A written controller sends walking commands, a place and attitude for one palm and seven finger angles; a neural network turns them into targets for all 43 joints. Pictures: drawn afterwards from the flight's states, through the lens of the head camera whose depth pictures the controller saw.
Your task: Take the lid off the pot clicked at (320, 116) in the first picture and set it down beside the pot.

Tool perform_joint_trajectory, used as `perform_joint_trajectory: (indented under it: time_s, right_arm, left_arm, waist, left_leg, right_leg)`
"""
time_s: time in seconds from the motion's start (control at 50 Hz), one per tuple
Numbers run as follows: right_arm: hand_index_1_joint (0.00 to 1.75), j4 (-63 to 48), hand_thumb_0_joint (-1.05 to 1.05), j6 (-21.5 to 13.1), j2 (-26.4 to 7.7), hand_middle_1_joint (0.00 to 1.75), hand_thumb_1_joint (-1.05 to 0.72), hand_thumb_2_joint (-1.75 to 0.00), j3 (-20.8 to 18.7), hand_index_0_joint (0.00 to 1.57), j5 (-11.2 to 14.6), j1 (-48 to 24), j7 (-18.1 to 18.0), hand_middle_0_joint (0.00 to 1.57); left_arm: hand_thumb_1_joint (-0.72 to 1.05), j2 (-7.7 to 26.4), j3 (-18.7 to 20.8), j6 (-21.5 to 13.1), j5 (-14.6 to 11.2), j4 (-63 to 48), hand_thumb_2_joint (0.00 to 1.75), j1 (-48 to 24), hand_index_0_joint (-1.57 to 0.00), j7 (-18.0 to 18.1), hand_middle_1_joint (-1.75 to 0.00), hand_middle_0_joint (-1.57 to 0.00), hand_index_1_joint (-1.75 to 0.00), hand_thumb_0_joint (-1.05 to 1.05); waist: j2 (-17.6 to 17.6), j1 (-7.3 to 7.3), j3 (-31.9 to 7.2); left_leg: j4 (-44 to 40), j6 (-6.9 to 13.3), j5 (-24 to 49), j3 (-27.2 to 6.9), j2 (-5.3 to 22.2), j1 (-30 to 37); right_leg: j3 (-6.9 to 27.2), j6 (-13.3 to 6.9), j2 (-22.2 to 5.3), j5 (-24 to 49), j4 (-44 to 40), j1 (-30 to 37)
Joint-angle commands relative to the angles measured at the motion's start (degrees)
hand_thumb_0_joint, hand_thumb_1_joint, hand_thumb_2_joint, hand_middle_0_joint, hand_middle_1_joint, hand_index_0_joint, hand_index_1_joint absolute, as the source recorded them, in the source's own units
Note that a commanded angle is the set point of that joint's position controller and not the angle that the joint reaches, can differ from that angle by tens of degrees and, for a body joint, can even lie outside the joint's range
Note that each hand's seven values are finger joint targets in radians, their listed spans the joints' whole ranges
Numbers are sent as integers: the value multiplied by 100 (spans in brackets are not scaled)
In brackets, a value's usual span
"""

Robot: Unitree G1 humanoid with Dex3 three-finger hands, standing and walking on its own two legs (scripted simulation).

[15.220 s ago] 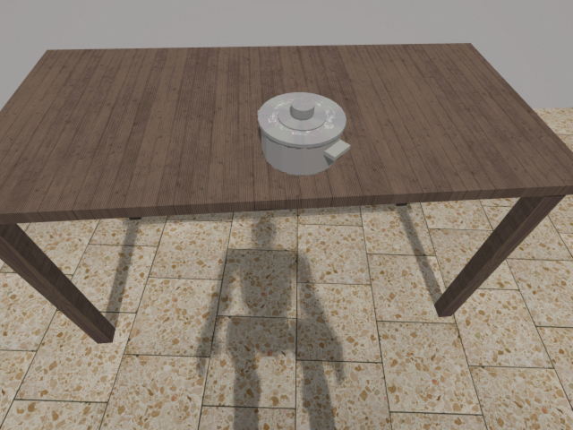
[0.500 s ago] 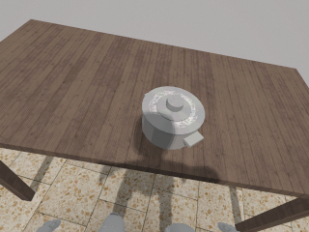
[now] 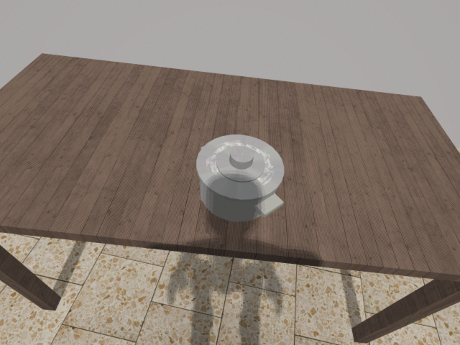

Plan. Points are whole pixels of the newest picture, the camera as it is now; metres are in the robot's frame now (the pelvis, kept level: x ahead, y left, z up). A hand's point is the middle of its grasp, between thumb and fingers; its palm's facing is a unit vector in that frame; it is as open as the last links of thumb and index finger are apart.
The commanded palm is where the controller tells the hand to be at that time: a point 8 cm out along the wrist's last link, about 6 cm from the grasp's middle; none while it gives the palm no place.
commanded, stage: look again from close up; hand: left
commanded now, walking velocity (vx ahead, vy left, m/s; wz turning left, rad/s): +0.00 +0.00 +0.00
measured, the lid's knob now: (241, 157) +0.45 +0.01 +0.08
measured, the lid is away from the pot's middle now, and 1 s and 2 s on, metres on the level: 0.00 0.00 0.00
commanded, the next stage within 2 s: none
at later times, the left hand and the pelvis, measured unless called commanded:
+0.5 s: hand out of the picture -0.05 +0.21 -0.18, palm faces +0.02 -0.99 -0.15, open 7.4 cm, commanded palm none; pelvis +0.00 +0.05 +0.00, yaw -1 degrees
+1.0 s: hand out of the picture -0.05 +0.23 -0.18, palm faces -0.01 -0.99 -0.14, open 7.4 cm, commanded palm none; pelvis +0.00 +0.08 +0.00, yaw -3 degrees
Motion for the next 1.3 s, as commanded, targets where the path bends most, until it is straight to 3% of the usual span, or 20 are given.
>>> perform_joint_trajectory:
  time_s: [0.0,0.1,0.32,0.42,0.52,0.58,0.64,0.66,0.74,0.78,0.82,0.86,0.88,0.92,0.98,1.08,1.12,1.18,1.24,1.28]
  right_arm:
    - [30,-394,0,-159,-558,30,-90,-90,-55,20,-12,-199,-26,20]
    - [30,-259,0,-204,-560,30,-90,-90,-49,20,-33,-94,6,20]
    - [30,-80,0,-299,-654,30,-90,-90,-35,20,-4,-8,-10,20]
    - [30,12,0,-309,-677,30,-90,-90,-35,20,12,55,-28,20]
    - [30,101,0,-314,-662,30,-90,-90,-24,20,19,143,-45,20]
    - [30,141,0,-324,-642,30,-90,-90,-27,20,28,184,-62,20]
    - [30,197,0,-319,-617,30,-90,-90,-21,20,26,233,-65,20]
    - [30,209,0,-329,-563,30,-90,-90,-12,20,37,260,-70,20]
    - [30,286,0,-304,-594,30,-90,-90,-19,20,30,336,-81,20]
    - [30,320,0,-327,-525,30,-90,-90,-7,20,34,351,-84,20]
    - [30,343,0,-335,-497,30,-90,-90,2,20,29,397,-83,20]
    - [30,374,0,-339,-465,30,-90,-90,0,20,35,469,-102,20]
    - [30,393,0,-334,-504,30,-90,-90,-10,20,31,493,-108,20]
    - [30,433,0,-316,-498,30,-90,-90,-14,20,40,511,-117,20]
    - [30,448,0,-331,-423,30,-90,-90,5,20,32,529,-117,20]
    - [30,486,0,-319,-405,30,-90,-90,0,20,33,610,-128,20]
    - [30,506,0,-321,-394,30,-90,-90,9,20,36,622,-126,20]
    - [30,519,0,-334,-364,30,-90,-90,13,20,33,664,-133,20]
    - [30,529,0,-311,-375,30,-90,-90,7,20,40,678,-150,20]
    - [30,532,0,-312,-363,30,-90,-90,7,20,39,654,-161,20]
  left_arm:
    - [90,638,142,-137,-1,-30,90,532,-20,58,-30,-20,-30,0]
    - [90,440,81,-147,36,121,90,541,-20,31,-30,-20,-30,0]
    - [90,314,-7,-165,49,534,90,810,-20,33,-30,-20,-30,0]
    - [90,281,-22,-148,49,686,90,906,-20,44,-30,-20,-30,0]
    - [90,236,-39,-137,43,808,90,964,-20,53,-30,-20,-30,0]
    - [90,202,-31,-123,48,858,90,1019,-20,58,-30,-20,-30,0]
    - [90,169,-37,-125,50,925,90,1044,-20,52,-30,-20,-30,0]
    - [90,199,-41,-122,59,920,90,990,-20,53,-30,-20,-30,0]
    - [90,105,-37,-95,44,990,90,1092,-20,59,-30,-20,-30,0]
    - [90,108,-27,-98,56,999,90,1086,-20,62,-30,-20,-30,0]
    - [90,90,-33,-123,43,1026,90,1119,-20,60,-30,-20,-30,0]
    - [90,82,-35,-97,46,1023,90,1037,-20,64,-30,-20,-30,0]
    - [90,37,-24,-77,42,1044,90,1087,-20,77,-30,-20,-30,0]
    - [90,45,-10,-54,42,1082,90,1166,-20,76,-30,-20,-30,0]
    - [90,6,-10,-72,53,1077,90,1142,-20,81,-30,-20,-30,0]
    - [90,-46,-3,-42,56,1103,90,1200,-20,88,-30,-20,-30,0]
    - [90,-35,-4,-49,55,1137,90,1257,-20,85,-30,-20,-30,0]
    - [90,-61,-2,-59,53,1132,90,1236,-20,91,-30,-20,-30,0]
    - [90,-76,11,-32,54,1165,90,1313,-20,93,-30,-20,-30,0]
    - [90,-36,31,-23,63,1168,90,1359,-20,104,-30,-20,-30,0]
  waist:
    - [338,62,-14]
    - [485,41,178]
    - [183,44,111]
    - [296,39,118]
    - [267,27,219]
    - [346,44,220]
    - [367,33,198]
    - [156,50,290]
    - [308,35,323]
    - [323,72,312]
    - [126,67,180]
    - [84,50,315]
    - [167,46,296]
    - [370,50,250]
    - [47,92,344]
    - [179,69,421]
    - [202,79,359]
    - [84,76,341]
    - [338,67,354]
    - [327,114,402]
  left_leg:
    - [-836,-146,300,-1169,895,-268]
    - [-1352,-119,-247,-1324,976,-306]
    - [-1685,-164,262,-1331,1027,75]
    - [-1821,-508,408,-1331,1054,237]
    - [-1898,-583,546,-1314,1052,315]
    - [-1976,-770,641,-1353,1084,367]
    - [-2048,-616,400,-1321,1070,425]
    - [-1967,-580,739,-1323,1080,337]
    - [-2226,-983,91,-1418,1092,321]
    - [-2134,-720,458,-1353,1088,313]
    - [-2037,-632,506,-1268,1063,430]
    - [-2088,-767,776,-1364,1120,420]
    - [-2177,-982,673,-1415,1149,483]
    - [-2316,-1129,395,-1424,1182,574]
    - [-2141,-774,745,-1296,1167,440]
    - [-2346,-998,460,-1393,1186,417]
    - [-2325,-896,381,-1298,1173,463]
    - [-2239,-863,705,-1290,1168,502]
    - [-2428,-1104,597,-1305,1175,611]
    - [-2372,-1103,1135,-1239,1164,620]
  right_leg:
    - [761,-195,-759,229,-661,-88]
    - [580,-246,-686,154,-576,-350]
    - [469,-189,-747,563,-476,-369]
    - [442,-165,-754,506,-475,-416]
    - [441,-151,-770,505,-453,-477]
    - [426,-146,-758,482,-385,-513]
    - [446,-131,-766,445,-368,-554]
    - [408,-137,-760,579,-379,-531]
    - [477,-128,-738,310,-280,-629]
    - [463,-131,-753,456,-260,-594]
    - [508,-143,-783,500,-316,-560]
    - [449,-138,-745,490,-217,-680]
    - [453,-116,-728,346,-133,-730]
    - [449,-84,-692,187,-7,-829]
    - [469,-102,-737,380,-113,-766]
    - [449,-97,-706,254,17,-873]
    - [457,-83,-731,245,2,-867]
    - [474,-101,-738,318,-32,-845]
    - [375,-62,-696,145,118,-954]
    - [298,-65,-699,98,111,-927]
